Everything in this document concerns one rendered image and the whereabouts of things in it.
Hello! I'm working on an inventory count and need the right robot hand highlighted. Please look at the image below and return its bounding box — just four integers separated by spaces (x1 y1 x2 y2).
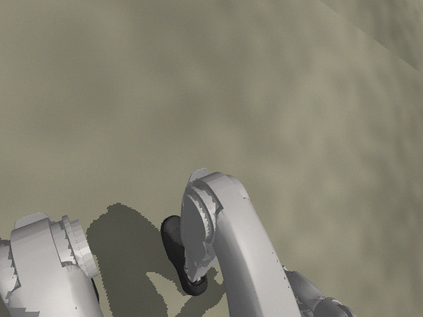
282 265 327 317

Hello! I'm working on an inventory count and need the right robot arm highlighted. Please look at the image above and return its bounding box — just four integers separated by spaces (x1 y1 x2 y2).
313 297 357 317

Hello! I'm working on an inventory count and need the right robot foot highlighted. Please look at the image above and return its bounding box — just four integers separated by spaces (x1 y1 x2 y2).
161 215 208 296

